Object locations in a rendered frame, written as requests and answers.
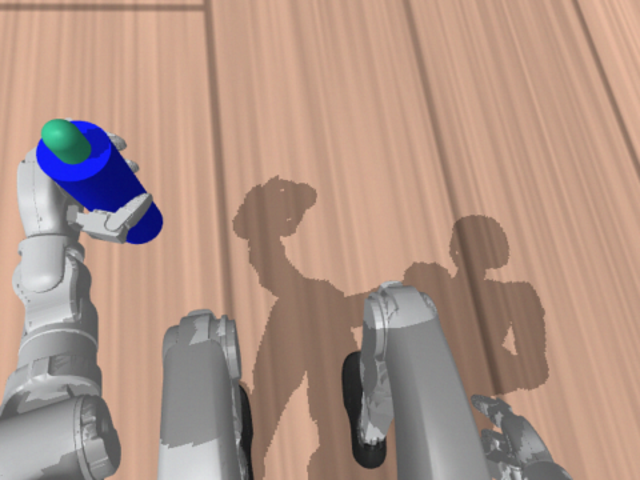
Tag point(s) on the right robot foot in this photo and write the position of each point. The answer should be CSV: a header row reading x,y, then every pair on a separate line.
x,y
366,455

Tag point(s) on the right robot arm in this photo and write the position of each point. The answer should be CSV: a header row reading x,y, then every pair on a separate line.
x,y
545,470

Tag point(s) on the left robot hand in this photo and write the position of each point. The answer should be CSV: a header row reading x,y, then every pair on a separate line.
x,y
45,207

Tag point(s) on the bottle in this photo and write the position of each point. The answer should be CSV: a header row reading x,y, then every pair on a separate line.
x,y
80,157

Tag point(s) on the left robot arm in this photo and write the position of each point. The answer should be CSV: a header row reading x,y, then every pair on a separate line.
x,y
54,425

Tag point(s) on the right robot hand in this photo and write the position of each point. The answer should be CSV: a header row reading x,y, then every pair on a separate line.
x,y
519,445

